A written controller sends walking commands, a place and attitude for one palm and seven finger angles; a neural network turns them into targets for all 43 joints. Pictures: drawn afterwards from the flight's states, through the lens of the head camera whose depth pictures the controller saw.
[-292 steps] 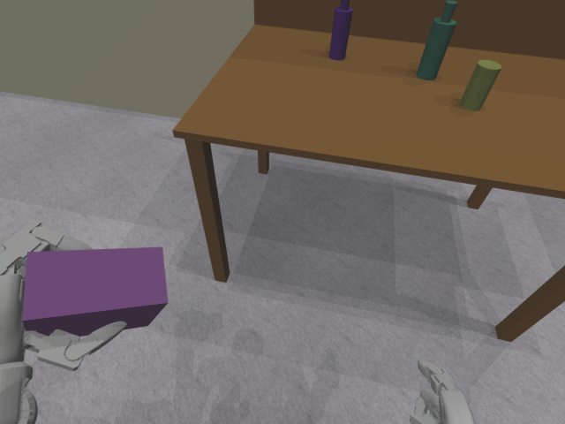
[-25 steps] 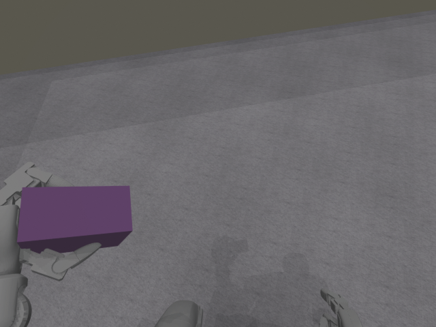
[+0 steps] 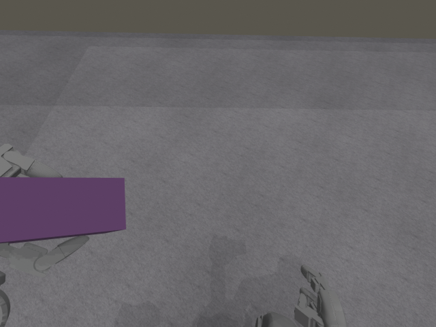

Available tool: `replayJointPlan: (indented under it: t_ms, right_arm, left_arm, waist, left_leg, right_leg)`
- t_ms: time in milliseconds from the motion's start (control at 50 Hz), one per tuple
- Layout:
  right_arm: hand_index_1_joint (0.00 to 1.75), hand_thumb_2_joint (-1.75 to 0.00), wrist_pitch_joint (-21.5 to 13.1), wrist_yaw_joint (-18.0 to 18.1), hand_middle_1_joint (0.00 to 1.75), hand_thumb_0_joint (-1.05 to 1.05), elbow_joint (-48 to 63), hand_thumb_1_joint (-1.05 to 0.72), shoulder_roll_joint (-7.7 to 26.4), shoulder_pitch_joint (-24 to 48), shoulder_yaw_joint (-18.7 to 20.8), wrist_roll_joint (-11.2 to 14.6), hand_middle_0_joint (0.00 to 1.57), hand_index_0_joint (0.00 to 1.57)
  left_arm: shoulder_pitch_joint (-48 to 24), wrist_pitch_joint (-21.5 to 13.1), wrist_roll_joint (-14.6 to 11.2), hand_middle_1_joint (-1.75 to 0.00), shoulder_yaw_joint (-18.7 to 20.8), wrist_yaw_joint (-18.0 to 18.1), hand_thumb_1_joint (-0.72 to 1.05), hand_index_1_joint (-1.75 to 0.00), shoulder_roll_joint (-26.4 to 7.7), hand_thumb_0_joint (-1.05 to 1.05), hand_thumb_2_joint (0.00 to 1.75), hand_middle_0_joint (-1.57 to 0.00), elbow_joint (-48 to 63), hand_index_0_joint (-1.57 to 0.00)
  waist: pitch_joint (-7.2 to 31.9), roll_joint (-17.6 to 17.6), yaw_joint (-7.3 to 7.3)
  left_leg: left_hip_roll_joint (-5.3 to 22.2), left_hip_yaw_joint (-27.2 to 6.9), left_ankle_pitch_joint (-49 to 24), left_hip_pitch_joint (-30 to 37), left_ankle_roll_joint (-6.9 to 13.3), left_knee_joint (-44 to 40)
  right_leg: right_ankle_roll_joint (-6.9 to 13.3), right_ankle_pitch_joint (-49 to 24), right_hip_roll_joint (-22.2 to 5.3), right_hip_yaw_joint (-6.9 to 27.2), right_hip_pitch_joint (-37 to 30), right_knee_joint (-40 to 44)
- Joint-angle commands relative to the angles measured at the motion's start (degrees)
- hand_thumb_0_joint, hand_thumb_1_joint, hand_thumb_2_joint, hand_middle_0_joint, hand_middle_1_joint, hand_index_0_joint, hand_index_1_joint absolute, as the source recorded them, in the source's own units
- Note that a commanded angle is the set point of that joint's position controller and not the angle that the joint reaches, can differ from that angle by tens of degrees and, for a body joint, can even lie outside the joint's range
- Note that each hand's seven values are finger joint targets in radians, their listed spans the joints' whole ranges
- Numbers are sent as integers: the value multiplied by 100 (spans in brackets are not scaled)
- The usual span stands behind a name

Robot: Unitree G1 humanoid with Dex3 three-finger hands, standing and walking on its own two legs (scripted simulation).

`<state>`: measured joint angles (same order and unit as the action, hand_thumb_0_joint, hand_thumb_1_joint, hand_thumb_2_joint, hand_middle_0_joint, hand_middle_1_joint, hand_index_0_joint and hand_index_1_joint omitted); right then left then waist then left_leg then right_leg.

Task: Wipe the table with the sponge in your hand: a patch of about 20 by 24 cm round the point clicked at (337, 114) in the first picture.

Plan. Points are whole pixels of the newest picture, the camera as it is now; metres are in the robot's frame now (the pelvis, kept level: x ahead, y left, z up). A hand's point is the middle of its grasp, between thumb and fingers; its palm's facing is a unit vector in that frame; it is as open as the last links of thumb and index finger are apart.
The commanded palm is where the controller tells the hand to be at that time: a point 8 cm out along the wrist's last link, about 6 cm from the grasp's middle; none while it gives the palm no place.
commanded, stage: walk to a spot facing it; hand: left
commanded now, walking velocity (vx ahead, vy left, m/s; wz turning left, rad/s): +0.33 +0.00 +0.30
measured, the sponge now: (81, 210) +0.23 +0.20 +0.17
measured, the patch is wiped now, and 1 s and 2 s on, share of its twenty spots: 0.00 0.00 0.00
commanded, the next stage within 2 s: turn to face it in 0.52 s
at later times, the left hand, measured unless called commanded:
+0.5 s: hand (40, 180) +0.26 +0.26 +0.18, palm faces +0.56 -0.71 -0.42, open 10.4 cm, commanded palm +0.19 +0.30 +0.18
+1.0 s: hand (55, 192) +0.25 +0.24 +0.17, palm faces +0.73 -0.53 -0.43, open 10.4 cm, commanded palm +0.17 +0.26 +0.18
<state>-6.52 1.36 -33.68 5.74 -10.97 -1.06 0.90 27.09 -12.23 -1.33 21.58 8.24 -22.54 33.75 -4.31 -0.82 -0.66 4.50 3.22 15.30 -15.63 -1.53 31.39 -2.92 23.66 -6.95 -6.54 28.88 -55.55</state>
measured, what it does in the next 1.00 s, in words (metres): walks ahead, turning left: right foot, then left foot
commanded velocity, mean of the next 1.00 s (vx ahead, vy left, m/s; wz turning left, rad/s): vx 0.14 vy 0.00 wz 0.56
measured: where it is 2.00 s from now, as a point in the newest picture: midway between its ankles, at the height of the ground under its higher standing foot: outside the picture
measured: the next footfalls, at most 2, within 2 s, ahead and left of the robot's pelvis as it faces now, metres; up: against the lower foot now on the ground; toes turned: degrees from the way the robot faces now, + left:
right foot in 0.10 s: +0.12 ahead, -0.14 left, +0.00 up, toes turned -8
left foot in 0.46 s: +0.17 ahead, +0.12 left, +0.00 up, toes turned +22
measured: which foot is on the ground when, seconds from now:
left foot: down 0.00-0.10, up 0.12-0.44, down 0.46-0.82, up 0.84-1.00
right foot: up 0.00-0.08, down 0.10-0.46, up 0.48-0.80, down 0.82-1.00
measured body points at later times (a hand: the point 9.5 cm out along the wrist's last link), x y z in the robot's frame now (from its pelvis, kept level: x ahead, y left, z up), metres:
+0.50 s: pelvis +0.10 -0.01 -0.02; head +0.14 +0.02 +0.43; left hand +0.23 +0.29 +0.20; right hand +0.33 -0.25 -0.07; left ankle +0.13 +0.11 -0.73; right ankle +0.08 -0.14 -0.70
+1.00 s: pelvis +0.17 -0.07 +0.01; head +0.21 -0.07 +0.45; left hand +0.21 +0.26 +0.19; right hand +0.44 -0.19 -0.10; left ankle +0.10 +0.05 -0.65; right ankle +0.23 -0.14 -0.73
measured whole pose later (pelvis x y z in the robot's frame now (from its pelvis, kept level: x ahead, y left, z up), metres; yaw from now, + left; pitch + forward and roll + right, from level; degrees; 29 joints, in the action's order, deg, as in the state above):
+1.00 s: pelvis +0.17 -0.07 +0.01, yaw +29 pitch -1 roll +3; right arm -3.2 3.9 -36.2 13.1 -8.1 0.5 0.1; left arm 26.0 -7.9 -2.1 18.6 8.1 -18.9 29.6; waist -6.2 0.1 -0.4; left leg 1.9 3.7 26.4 -28.5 -3.4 64.9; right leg 1.2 16.2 -8.1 -12.5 14.8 -32.7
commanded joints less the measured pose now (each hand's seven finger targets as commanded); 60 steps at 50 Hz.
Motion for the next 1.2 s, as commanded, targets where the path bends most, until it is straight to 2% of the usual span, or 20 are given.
replayJointPlan:
  t_ms: [0, 40, 80, 100, 240, 380, 420, 440, 460, 600, 740, 780, 800, 840, 880, 940, 1080, 1100, 1140, 1180]
  right_arm:
    - [30, -90, -309, 173, 30, 0, 633, -90, 1133, 271, 392, -38, 20, 20]
    - [30, -90, -209, 253, 30, 0, 607, -90, 1044, 296, 346, -23, 20, 20]
    - [30, -90, -134, 249, 30, 0, 715, -90, 901, 520, 283, -36, 20, 20]
    - [30, -90, -190, 234, 30, 0, 665, -90, 1109, 625, 338, -101, 20, 20]
    - [30, -90, 50, 206, 30, 0, 676, -90, 1077, 712, 324, -95, 20, 20]
    - [30, -90, 83, 189, 30, 0, 1063, -90, 1045, 267, 491, -143, 20, 20]
    - [30, -90, 90, 248, 30, 0, 1084, -90, 1205, 69, 591, -84, 20, 20]
    - [30, -90, 29, 221, 30, 0, 1106, -90, 1353, 181, 629, -75, 20, 20]
    - [30, -90, -80, 113, 30, 0, 1048, -90, 1325, 157, 575, -53, 20, 20]
    - [30, -90, -174, 43, 30, 0, 831, -90, 1183, 219, 528, 37, 20, 20]
    - [30, -90, -190, 194, 30, 0, 742, -90, 1169, 280, 381, -8, 20, 20]
    - [30, -90, -162, 206, 30, 0, 702, -90, 1013, 321, 289, 10, 20, 20]
    - [30, -90, -141, 236, 30, 0, 792, -90, 901, 398, 256, -13, 20, 20]
    - [30, -90, -160, 210, 30, 0, 709, -90, 1113, 536, 318, -89, 20, 20]
    - [30, -90, -49, 239, 30, 0, 701, -90, 1005, 797, 220, -92, 20, 20]
    - [30, -90, 25, 364, 30, 0, 788, -90, 995, 923, 266, -103, 20, 20]
    - [30, -90, 235, 327, 30, 0, 1118, -90, 982, 366, 394, -154, 20, 20]
    - [30, -90, 259, 331, 30, 0, 1130, -90, 1048, 233, 454, -116, 20, 20]
    - [30, -90, 114, 280, 30, 0, 1180, -90, 1393, 241, 574, -78, 20, 20]
    - [30, -90, -13, 139, 30, 0, 942, -90, 1412, 136, 625, -43, 20, 20]
  left_arm:
    - [-233, -409, -50, -160, 498, 90, 10, -160, -616, 0, 130, -120, 866, -120]
    - [-420, -259, -9, -160, 511, 109, 10, -160, -680, 0, 130, -120, 463, -120]
    - [-764, -117, 25, -160, 784, 154, 10, -160, -1202, 0, 130, -120, 310, -120]
    - [-1066, -134, -60, -160, 824, 161, 10, -160, -1203, 0, 130, -120, 314, -120]
    - [-536, -303, -38, -160, 623, 140, 10, -160, -922, 0, 130, -120, 970, -120]
    - [-91, -223, -94, -160, 846, 418, 10, -160, -942, 0, 130, -120, 1601, -120]
    - [-279, -318, -108, -160, 764, 424, 10, -160, -877, 0, 130, -120, 1747, -120]
    - [-141, -439, -128, -160, 639, 391, 10, -160, -756, 0, 130, -120, 1798, -120]
    - [-488, -572, 16, -160, 825, 349, 10, -160, -1094, 0, 130, -120, 1801, -120]
    - [446, -425, -202, -160, 897, 93, 10, -160, -822, 0, 130, -120, 1845, -120]
    - [-134, -77, -186, -160, 643, 34, 10, -160, -648, 0, 130, -120, 913, -120]
    - [-517, 34, -75, -160, 578, 49, 10, -160, -766, 0, 130, -120, 671, -120]
    - [-722, 129, -58, -160, 718, 121, 10, -160, -1159, 0, 130, -120, 572, -120]
    - [-915, 198, -112, -160, 622, 177, 10, -160, -1072, 0, 130, -120, 670, -120]
    - [-702, 50, -109, -160, 585, 140, 10, -160, -977, 0, 130, -120, 894, -120]
    - [-551, -37, -118, -160, 673, 196, 10, -160, -1025, 0, 130, -120, 1109, -120]
    - [226, -45, -197, -160, 916, 359, 10, -160, -947, 0, 130, -120, 1460, -120]
    - [110, -77, -235, -160, 864, 358, 10, -160, -931, 0, 130, -120, 1574, -120]
    - [60, -319, -291, -160, 732, 262, 10, -160, -956, 0, 130, -120, 1826, -120]
    - [282, -333, -43, -160, 839, 84, 10, -160, -1036, 0, 130, -120, 1218, -120]
  waist:
    - [817, 1337, -48]
    - [940, 634, -77]
    - [860, -2199, -191]
    - [748, -1866, -143]
    - [643, -804, -18]
    - [1142, -671, -31]
    - [1548, 813, 281]
    - [1439, 2579, 199]
    - [1439, 2107, 168]
    - [1251, 1614, 71]
    - [1087, 1278, -5]
    - [1047, -62, -50]
    - [940, -1809, -33]
    - [958, -1380, -10]
    - [731, -944, -27]
    - [860, -910, 3]
    - [1447, -593, 57]
    - [1637, -206, 220]
    - [1333, 2309, 119]
    - [1136, 1591, 173]
  left_leg:
    - [886, -549, 367, -308, 954, -1089]
    - [514, -222, 1069, -673, 674, 137]
    - [-482, 142, 1999, -2752, 224, 3562]
    - [-208, -490, 1500, -2727, 164, 4222]
    - [142, 166, 534, -1614, -22, 2696]
    - [-364, 1048, 195, -284, 25, 134]
    - [-73, 219, -324, 1483, 388, -599]
    - [1586, -2402, -2626, 2107, 1250, -938]
    - [2167, -3574, -2975, 1969, 1748, -1095]
    - [1066, -1396, -1604, 473, 1261, -1163]
    - [833, -1070, -1175, 17, 866, -482]
    - [231, -610, 357, -913, 419, 839]
    - [-564, 8, 1963, -2108, 32, 2673]
    - [-346, -556, 1585, -2061, -107, 4349]
    - [-141, -399, 1123, -1929, -242, 4531]
    - [-27, -64, 1140, -1189, -231, 3011]
    - [-436, 740, 236, -70, -148, -184]
    - [-374, 581, -509, 574, -60, -676]
    - [1906, -2577, -5185, 1548, 1172, -954]
    - [1851, -2588, -4936, 1499, 1532, -601]
  right_leg:
    - [-106, -423, 388, -502, -1485, 1718]
    - [-17, -426, 395, -378, -2360, 2689]
    - [1083, 241, -1958, 3327, -3181, 4165]
    - [1173, 646, -2196, 3537, -2668, 4464]
    - [879, -1671, -1553, 256, -2145, 3894]
    - [758, -2848, -1453, -283, -2431, 2503]
    - [279, -2439, -902, -663, -1150, 66]
    - [-115, 975, 89, -503, 410, -1465]
    - [32, 1523, 134, 262, 912, -2133]
    - [-168, -12, 89, 162, 163, -311]
    - [-261, -443, 667, -336, -1559, 2362]
    - [78, -1158, -304, 590, -2458, 3650]
    - [764, -1949, -1885, 2600, -2767, 3890]
    - [1146, -2217, -2203, 2621, -2292, 3862]
    - [1041, -2717, -1717, 1173, -2062, 3627]
    - [828, -3394, -1489, 160, -2033, 3383]
    - [583, -4209, -1360, -230, -2396, 2031]
    - [358, -3952, -1218, -335, -2086, 1189]
    - [-222, 1404, 106, -223, 258, -811]
    - [-192, 1365, 29, 524, 1010, -1126]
